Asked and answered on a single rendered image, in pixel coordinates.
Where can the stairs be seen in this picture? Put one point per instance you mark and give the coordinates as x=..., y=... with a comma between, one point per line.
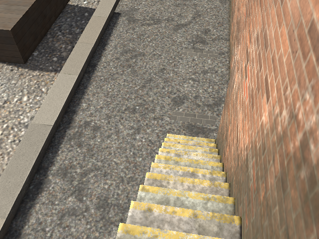
x=185, y=195

